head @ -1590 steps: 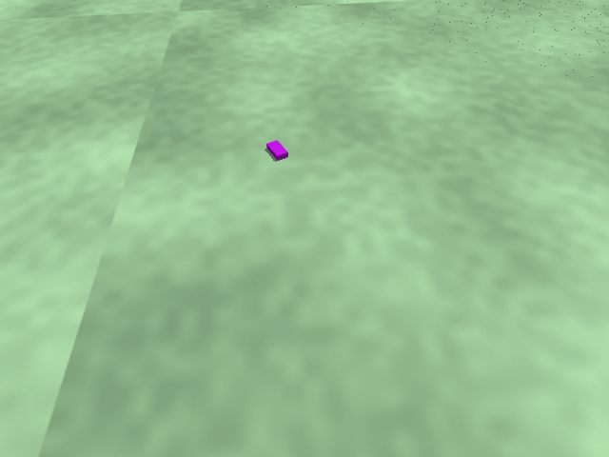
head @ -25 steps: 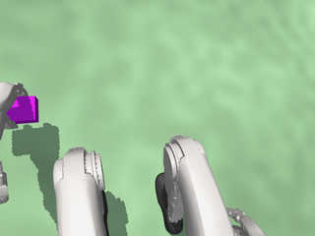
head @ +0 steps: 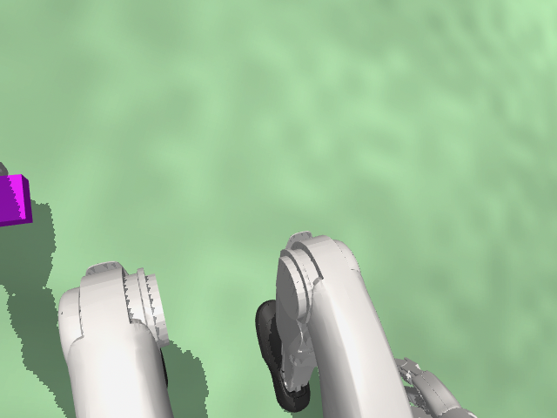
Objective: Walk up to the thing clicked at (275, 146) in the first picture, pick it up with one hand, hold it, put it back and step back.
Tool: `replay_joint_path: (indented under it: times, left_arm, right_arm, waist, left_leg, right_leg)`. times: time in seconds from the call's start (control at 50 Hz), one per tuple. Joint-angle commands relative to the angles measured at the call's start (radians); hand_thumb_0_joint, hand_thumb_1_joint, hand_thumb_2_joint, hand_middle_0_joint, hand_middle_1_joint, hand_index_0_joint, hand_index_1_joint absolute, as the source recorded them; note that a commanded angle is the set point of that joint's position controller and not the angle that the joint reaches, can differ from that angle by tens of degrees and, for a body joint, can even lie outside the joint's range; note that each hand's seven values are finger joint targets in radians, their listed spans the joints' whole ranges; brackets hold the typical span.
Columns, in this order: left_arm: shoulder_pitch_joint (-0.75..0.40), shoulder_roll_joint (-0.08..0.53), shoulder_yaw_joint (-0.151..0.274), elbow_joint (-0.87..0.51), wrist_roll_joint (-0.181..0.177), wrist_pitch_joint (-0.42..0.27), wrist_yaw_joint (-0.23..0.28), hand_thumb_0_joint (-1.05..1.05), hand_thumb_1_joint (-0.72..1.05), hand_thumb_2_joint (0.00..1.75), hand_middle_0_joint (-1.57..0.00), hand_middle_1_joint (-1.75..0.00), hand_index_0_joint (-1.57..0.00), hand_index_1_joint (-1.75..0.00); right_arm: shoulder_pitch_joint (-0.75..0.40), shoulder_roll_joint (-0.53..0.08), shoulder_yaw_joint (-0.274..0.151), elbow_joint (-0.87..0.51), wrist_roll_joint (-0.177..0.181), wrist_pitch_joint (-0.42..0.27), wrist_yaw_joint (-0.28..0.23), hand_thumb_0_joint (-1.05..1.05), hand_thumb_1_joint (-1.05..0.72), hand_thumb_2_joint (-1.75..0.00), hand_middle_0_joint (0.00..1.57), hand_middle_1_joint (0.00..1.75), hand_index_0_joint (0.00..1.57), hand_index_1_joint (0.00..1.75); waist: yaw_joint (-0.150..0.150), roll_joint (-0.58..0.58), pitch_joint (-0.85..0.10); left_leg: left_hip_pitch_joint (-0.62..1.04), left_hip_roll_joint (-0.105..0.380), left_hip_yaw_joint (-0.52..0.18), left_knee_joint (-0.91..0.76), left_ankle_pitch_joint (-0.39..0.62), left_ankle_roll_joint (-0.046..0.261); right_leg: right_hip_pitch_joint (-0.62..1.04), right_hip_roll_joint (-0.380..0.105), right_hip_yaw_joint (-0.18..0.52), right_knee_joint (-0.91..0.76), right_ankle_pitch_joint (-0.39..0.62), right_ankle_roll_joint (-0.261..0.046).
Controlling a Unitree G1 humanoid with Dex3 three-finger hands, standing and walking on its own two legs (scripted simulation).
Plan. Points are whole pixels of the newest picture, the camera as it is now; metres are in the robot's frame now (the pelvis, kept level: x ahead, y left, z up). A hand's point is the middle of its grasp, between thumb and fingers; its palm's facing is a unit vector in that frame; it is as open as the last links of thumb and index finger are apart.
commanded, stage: rest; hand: left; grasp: from above
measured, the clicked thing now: out of the picture +0.41 +0.37 -0.24
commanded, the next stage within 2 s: open in 0.92 s
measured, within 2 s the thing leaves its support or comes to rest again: rests again in 0.62 s
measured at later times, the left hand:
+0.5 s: hand out of the picture +0.41 +0.36 -0.24, palm faces -0.45 -0.15 -0.88, open 9.3 cm
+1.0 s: hand out of the picture +0.41 +0.35 -0.25, palm faces -0.45 -0.14 -0.88, open 9.3 cm
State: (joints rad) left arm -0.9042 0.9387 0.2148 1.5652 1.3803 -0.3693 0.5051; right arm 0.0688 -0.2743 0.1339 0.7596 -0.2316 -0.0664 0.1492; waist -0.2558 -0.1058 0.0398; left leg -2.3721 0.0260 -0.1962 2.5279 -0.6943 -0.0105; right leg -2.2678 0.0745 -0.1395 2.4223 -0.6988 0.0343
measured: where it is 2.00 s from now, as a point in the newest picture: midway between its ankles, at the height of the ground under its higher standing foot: (222, 393)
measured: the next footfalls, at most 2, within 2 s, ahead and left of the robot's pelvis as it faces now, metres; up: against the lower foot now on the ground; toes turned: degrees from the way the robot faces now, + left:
none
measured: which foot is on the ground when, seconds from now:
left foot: down 0.00-1.00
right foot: down 0.00-1.00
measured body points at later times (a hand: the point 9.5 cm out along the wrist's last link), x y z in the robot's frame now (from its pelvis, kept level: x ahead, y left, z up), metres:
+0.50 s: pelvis +0.00 +0.00 -0.01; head +0.25 +0.13 +0.34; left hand +0.43 +0.36 -0.19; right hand +0.08 -0.26 -0.08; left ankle +0.07 +0.13 -0.27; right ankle +0.10 -0.11 -0.27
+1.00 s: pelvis +0.00 +0.01 -0.01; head +0.25 +0.14 +0.33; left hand +0.43 +0.35 -0.20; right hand +0.09 -0.25 -0.07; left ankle +0.07 +0.13 -0.27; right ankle +0.10 -0.11 -0.27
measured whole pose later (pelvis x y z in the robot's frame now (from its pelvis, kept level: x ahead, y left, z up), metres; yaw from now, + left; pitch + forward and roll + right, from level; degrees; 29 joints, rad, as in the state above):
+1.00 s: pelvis +0.00 +0.01 -0.01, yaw -4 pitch +26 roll -13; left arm -0.91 1.04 0.18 1.70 1.35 -0.33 0.63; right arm 0.01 -0.31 0.28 0.71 -0.31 -0.17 0.21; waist -0.31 -0.17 0.12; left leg -2.36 0.04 -0.26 2.60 -0.72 0.00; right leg -2.23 0.10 -0.19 2.44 -0.69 0.06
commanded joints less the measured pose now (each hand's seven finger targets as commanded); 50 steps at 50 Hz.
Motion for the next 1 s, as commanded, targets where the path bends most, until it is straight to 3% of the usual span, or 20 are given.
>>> replay_joint_path:
  times: [0.0,0.04,0.06,0.1,0.12,0.16,0.2,0.22,0.26,0.28,0.38,0.5,0.58,0.6,0.62,0.68,0.88,0.92,0.94,0.98]
  left_arm:
    - [-0.241,0.35,0.066,-0.106,-0.02,0.001,0.069,0.0,0.73,0.58,-1.04,-0.53,-1.07,-0.5]
    - [-0.242,0.336,0.059,-0.102,-0.018,0.007,0.073,0.0,0.73,0.62,-1.05,-0.53,-1.07,-0.51]
    - [-0.261,0.292,0.018,-0.112,-0.03,0.003,0.07,0.0,0.73,0.62,-1.06,-0.54,-1.08,-0.51]
    - [-0.239,0.337,0.05,-0.101,-0.036,0.006,0.079,0.0,0.72,0.6,-1.03,-0.56,-1.06,-0.53]
    - [-0.233,0.302,0.018,-0.082,-0.037,0.008,0.077,0.0,0.72,0.58,-1.03,-0.55,-1.06,-0.51]
    - [-0.228,0.36,0.05,-0.075,-0.03,0.007,0.086,0.0,0.73,0.58,-1.04,-0.55,-1.07,-0.51]
    - [-0.219,0.359,0.064,-0.066,-0.027,0.009,0.097,0.0,0.74,0.59,-1.04,-0.56,-1.07,-0.52]
    - [-0.235,0.341,0.028,-0.059,-0.018,0.012,0.095,0.0,0.73,0.6,-1.04,-0.55,-1.07,-0.52]
    - [-0.23,0.36,0.046,-0.054,-0.027,0.009,0.103,0.0,0.71,0.62,-1.03,-0.56,-1.05,-0.53]
    - [-0.243,0.341,0.02,-0.067,-0.025,0.008,0.103,0.0,0.71,0.62,-1.04,-0.55,-1.06,-0.53]
    - [-0.208,0.369,0.05,-0.041,-0.02,0.014,0.122,0.0,0.74,0.61,-1.06,-0.53,-1.08,-0.51]
    - [-0.23,0.337,0.005,-0.04,-0.029,0.018,0.124,0.0,0.75,0.62,-1.07,-0.55,-1.09,-0.53]
    - [-0.216,0.369,0.023,-0.032,-0.03,0.013,0.132,0.0,0.75,0.63,-1.06,-0.56,-1.08,-0.54]
    - [-0.237,0.336,-0.019,-0.034,-0.023,0.014,0.127,0.0,0.75,0.62,-1.06,-0.55,-1.08,-0.53]
    - [-0.231,0.375,0.019,-0.021,-0.03,0.014,0.136,0.0,0.74,0.63,-1.06,-0.55,-1.08,-0.53]
    - [-0.217,0.383,0.02,-0.022,-0.025,0.014,0.15,0.0,0.73,0.62,-1.05,-0.55,-1.07,-0.53]
    - [-0.209,0.383,0.001,0.012,-0.037,0.032,0.169,0.0,0.68,0.59,-1.02,-0.52,-1.04,-0.5]
    - [-0.231,0.339,-0.042,0.017,-0.051,0.033,0.163,0.0,0.66,0.59,-1.01,-0.51,-1.03,-0.49]
    - [-0.231,0.362,-0.023,0.014,-0.059,0.032,0.167,0.0,0.65,0.58,-1.0,-0.52,-1.02,-0.5]
    - [-0.223,0.369,-0.033,0.036,-0.053,0.036,0.163,0.0,0.63,0.56,-0.99,-0.5,-1.01,-0.48]
  right_arm:
    - [0.187,-0.293,-0.066,-0.003,-0.01,-0.013,-0.011,0.0,-0.89,-0.89,0.2,0.3,0.2,0.3]
    - [0.181,-0.29,-0.061,-0.002,-0.018,-0.014,-0.008,0.0,-0.89,-0.89,0.2,0.3,0.2,0.3]
    - [0.159,-0.291,-0.058,-0.02,-0.016,-0.019,-0.007,0.0,-0.89,-0.89,0.2,0.3,0.2,0.3]
    - [0.168,-0.303,-0.05,-0.016,-0.023,-0.023,-0.006,0.0,-0.89,-0.89,0.2,0.3,0.2,0.3]
    - [0.158,-0.295,-0.042,-0.018,-0.021,-0.027,-0.004,0.0,-0.89,-0.89,0.2,0.3,0.2,0.3]
    - [0.157,-0.307,-0.041,-0.016,-0.027,-0.026,-0.005,0.0,-0.89,-0.89,0.2,0.3,0.2,0.3]
    - [0.161,-0.312,-0.037,-0.016,-0.034,-0.028,-0.003,0.0,-0.89,-0.89,0.2,0.3,0.2,0.3]
    - [0.147,-0.306,-0.03,-0.023,-0.038,-0.033,0.001,0.0,-0.89,-0.89,0.2,0.3,0.2,0.3]
    - [0.142,-0.314,-0.029,-0.022,-0.032,-0.038,0.0,0.0,-0.89,-0.89,0.2,0.3,0.2,0.3]
    - [0.136,-0.317,-0.022,-0.035,-0.037,-0.043,0.004,0.0,-0.89,-0.89,0.2,0.3,0.2,0.3]
    - [0.147,-0.308,-0.003,-0.023,-0.047,-0.05,0.012,0.0,-0.89,-0.89,0.2,0.3,0.2,0.3]
    - [0.124,-0.332,-0.001,-0.037,-0.057,-0.065,0.02,0.0,-0.89,-0.89,0.2,0.3,0.2,0.3]
    - [0.127,-0.334,0.012,-0.034,-0.058,-0.071,0.027,0.0,-0.89,-0.9,0.2,0.3,0.2,0.3]
    - [0.115,-0.343,0.011,-0.046,-0.066,-0.078,0.031,0.0,-0.89,-0.9,0.2,0.3,0.2,0.3]
    - [0.117,-0.322,0.031,-0.032,-0.064,-0.077,0.033,0.0,-0.89,-0.9,0.2,0.3,0.2,0.3]
    - [0.118,-0.342,0.025,-0.039,-0.065,-0.083,0.034,0.0,-0.89,-0.9,0.2,0.3,0.2,0.3]
    - [0.103,-0.361,0.04,-0.051,-0.072,-0.102,0.043,0.0,-0.89,-0.9,0.2,0.3,0.2,0.3]
    - [0.078,-0.355,0.047,-0.058,-0.069,-0.109,0.046,0.0,-0.89,-0.9,0.2,0.3,0.2,0.3]
    - [0.074,-0.361,0.045,-0.057,-0.068,-0.111,0.044,0.0,-0.89,-0.9,0.2,0.3,0.2,0.3]
    - [0.09,-0.367,0.055,-0.064,-0.066,-0.113,0.044,0.0,-0.9,-0.9,0.2,0.3,0.2,0.3]
  waist:
    - [0.008,0.454,-0.653]
    - [0.002,0.44,-0.654]
    - [0.0,0.449,-0.657]
    - [-0.002,0.456,-0.662]
    - [-0.003,0.444,-0.651]
    - [-0.001,0.459,-0.644]
    - [-0.007,0.464,-0.629]
    - [-0.019,0.469,-0.612]
    - [-0.017,0.463,-0.6]
    - [-0.027,0.476,-0.595]
    - [-0.027,0.475,-0.598]
    - [-0.045,0.5,-0.577]
    - [-0.048,0.525,-0.563]
    - [-0.065,0.522,-0.558]
    - [-0.052,0.495,-0.564]
    - [-0.055,0.499,-0.558]
    - [-0.063,0.491,-0.539]
    - [-0.07,0.473,-0.524]
    - [-0.067,0.473,-0.526]
    - [-0.074,0.464,-0.52]
  left_leg:
    - [0.529,0.002,0.097,-0.232,0.214,0.026]
    - [0.518,0.006,0.098,-0.213,0.223,0.029]
    - [0.521,0.007,0.094,-0.216,0.216,0.028]
    - [0.526,0.008,0.091,-0.212,0.234,0.028]
    - [0.516,0.008,0.088,-0.212,0.222,0.028]
    - [0.513,0.011,0.083,-0.215,0.204,0.026]
    - [0.53,0.01,0.077,-0.221,0.216,0.02]
    - [0.521,0.014,0.077,-0.209,0.199,0.022]
    - [0.511,0.014,0.073,-0.21,0.187,0.022]
    - [0.512,0.013,0.075,-0.211,0.194,0.021]
    - [0.521,0.018,0.067,-0.207,0.221,0.018]
    - [0.54,0.02,0.057,-0.209,0.221,0.013]
    - [0.554,0.022,0.046,-0.218,0.224,0.006]
    - [0.555,0.023,0.051,-0.204,0.229,0.008]
    - [0.531,0.026,0.045,-0.202,0.214,0.013]
    - [0.533,0.025,0.053,-0.196,0.222,0.014]
    - [0.514,0.03,0.044,-0.199,0.208,0.014]
    - [0.498,0.03,0.04,-0.194,0.185,0.016]
    - [0.497,0.033,0.034,-0.2,0.177,0.016]
    - [0.496,0.031,0.037,-0.191,0.191,0.019]
  right_leg:
    - [0.311,0.029,-0.08,-0.21,0.256,-0.062]
    - [0.32,0.033,-0.076,-0.215,0.273,-0.058]
    - [0.316,0.036,-0.074,-0.213,0.266,-0.06]
    - [0.341,0.037,-0.082,-0.211,0.283,-0.056]
    - [0.327,0.039,-0.085,-0.205,0.272,-0.058]
    - [0.331,0.042,-0.087,-0.206,0.255,-0.06]
    - [0.31,0.04,-0.108,-0.188,0.261,-0.062]
    - [0.304,0.042,-0.099,-0.187,0.251,-0.062]
    - [0.299,0.044,-0.102,-0.192,0.243,-0.063]
    - [0.305,0.043,-0.103,-0.188,0.248,-0.063]
    - [0.329,0.047,-0.111,-0.181,0.273,-0.06]
    - [0.306,0.048,-0.125,-0.174,0.276,-0.059]
    - [0.305,0.046,-0.137,-0.161,0.275,-0.06]
    - [0.304,0.046,-0.136,-0.161,0.287,-0.056]
    - [0.321,0.051,-0.136,-0.173,0.278,-0.056]
    - [0.334,0.05,-0.131,-0.175,0.289,-0.054]
    - [0.347,0.058,-0.134,-0.179,0.278,-0.055]
    - [0.329,0.057,-0.135,-0.177,0.259,-0.055]
    - [0.334,0.06,-0.138,-0.184,0.251,-0.057]
    - [0.345,0.058,-0.138,-0.184,0.268,-0.053]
